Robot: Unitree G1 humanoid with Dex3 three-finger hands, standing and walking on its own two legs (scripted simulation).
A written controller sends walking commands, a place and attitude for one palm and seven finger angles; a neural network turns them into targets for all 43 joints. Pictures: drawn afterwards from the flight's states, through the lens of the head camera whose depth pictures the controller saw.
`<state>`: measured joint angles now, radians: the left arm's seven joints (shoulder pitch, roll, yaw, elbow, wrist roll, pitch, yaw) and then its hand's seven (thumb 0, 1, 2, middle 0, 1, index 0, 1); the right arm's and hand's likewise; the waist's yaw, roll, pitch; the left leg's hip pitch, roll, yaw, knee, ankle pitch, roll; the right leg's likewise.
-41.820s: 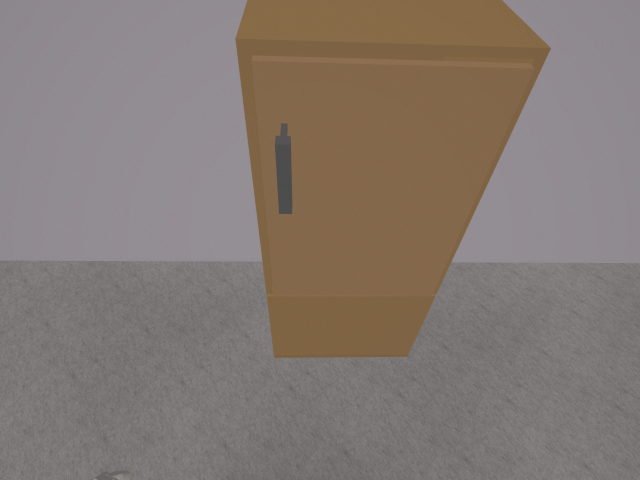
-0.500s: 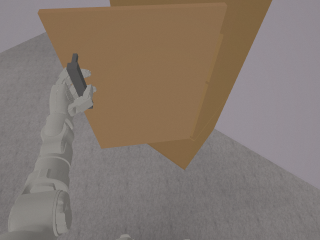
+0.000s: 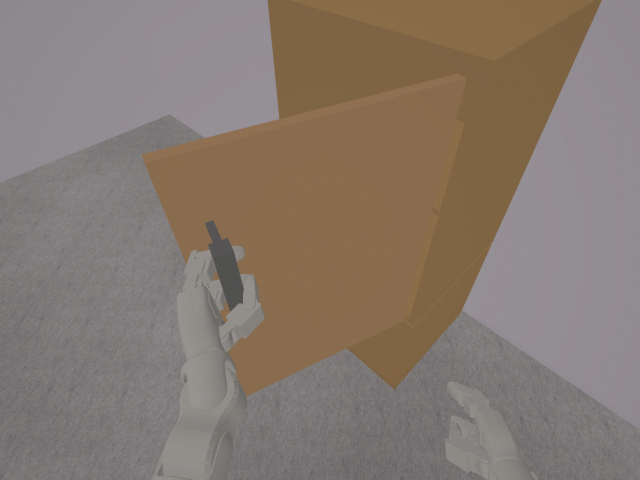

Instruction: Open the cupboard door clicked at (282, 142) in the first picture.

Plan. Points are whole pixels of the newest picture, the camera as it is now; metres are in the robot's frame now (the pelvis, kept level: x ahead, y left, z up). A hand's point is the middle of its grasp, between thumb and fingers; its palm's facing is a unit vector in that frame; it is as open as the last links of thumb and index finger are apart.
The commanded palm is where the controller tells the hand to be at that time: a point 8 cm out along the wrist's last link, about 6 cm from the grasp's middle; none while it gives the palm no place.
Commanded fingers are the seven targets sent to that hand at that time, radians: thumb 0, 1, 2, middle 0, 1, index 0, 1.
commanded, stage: pull the door open along its arc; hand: left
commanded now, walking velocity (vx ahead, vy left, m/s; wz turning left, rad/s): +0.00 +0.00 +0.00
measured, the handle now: (227, 274) +0.35 +0.14 +0.09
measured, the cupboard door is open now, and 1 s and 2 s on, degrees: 72 78 83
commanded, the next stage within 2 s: open thumb and fingers to let go in 0.26 s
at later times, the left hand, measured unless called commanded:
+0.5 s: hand (278, 332) +0.27 +0.06 +0.09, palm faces +0.36 -0.93 +0.00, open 6.4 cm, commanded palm +0.22 +0.10 +0.09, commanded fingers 0.00 0.34 0.66 -0.36 -1.29 -0.36 -1.29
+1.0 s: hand (270, 325) +0.28 +0.07 +0.09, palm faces +0.33 -0.95 -0.01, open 13.8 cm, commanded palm +0.23 +0.10 +0.09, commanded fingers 0.00 -0.50 0.30 -0.21 -0.65 -0.21 -0.65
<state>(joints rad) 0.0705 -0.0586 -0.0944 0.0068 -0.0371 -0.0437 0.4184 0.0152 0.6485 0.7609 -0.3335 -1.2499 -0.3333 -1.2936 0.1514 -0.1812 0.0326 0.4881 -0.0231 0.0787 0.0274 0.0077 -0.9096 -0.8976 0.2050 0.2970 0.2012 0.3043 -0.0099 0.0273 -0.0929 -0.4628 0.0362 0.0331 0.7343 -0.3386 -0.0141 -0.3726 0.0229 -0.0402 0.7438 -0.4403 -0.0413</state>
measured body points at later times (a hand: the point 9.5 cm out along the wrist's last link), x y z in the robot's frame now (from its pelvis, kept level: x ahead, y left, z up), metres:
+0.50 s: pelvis +0.00 -0.02 +0.00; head +0.00 -0.05 +0.45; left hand +0.24 +0.11 +0.09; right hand +0.18 -0.24 -0.10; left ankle +0.02 +0.13 -0.71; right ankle -0.03 -0.09 -0.71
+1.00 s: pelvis -0.01 +0.01 +0.00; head -0.01 -0.01 +0.45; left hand +0.25 +0.12 +0.09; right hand +0.19 -0.20 -0.09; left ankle +0.02 +0.13 -0.71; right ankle -0.03 -0.09 -0.71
